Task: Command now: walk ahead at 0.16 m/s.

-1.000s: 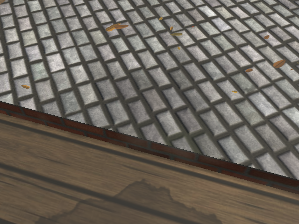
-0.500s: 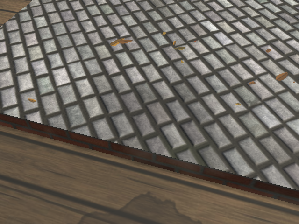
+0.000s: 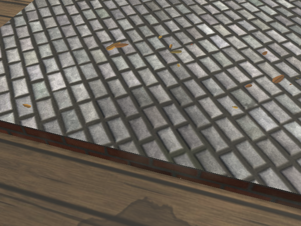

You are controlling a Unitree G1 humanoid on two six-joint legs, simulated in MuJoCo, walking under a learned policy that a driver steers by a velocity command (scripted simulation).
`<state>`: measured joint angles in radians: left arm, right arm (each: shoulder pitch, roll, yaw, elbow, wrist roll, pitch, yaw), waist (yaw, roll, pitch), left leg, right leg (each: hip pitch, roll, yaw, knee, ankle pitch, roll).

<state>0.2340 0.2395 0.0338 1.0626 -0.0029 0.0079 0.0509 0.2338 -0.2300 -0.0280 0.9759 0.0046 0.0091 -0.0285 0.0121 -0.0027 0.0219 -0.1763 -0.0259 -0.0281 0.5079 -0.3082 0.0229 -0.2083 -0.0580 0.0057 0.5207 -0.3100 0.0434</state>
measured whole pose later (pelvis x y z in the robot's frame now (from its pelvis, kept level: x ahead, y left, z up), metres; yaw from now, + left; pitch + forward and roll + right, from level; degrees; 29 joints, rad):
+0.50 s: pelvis +0.15 -0.04 +0.01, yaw +0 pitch +1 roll +1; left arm 0.49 0.18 0.01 1.07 0.00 -0.09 0.01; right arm 0.01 -0.26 -0.05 0.89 0.03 -0.08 0.03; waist 0.09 0.03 0.02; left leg -0.64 0.08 0.02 0.67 0.00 0.02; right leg 0.12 0.03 -0.04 0.15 -0.29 -0.05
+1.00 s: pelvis +0.44 -0.01 +0.01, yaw -1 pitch +1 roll +2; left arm 0.09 0.26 0.05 0.89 -0.01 -0.08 0.01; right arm 0.32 -0.26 -0.04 1.02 0.00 -0.09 0.00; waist -0.07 -0.03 0.00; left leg -0.04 -0.08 0.06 0.20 -0.19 0.06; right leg -0.68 -0.14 0.02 0.81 -0.06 0.01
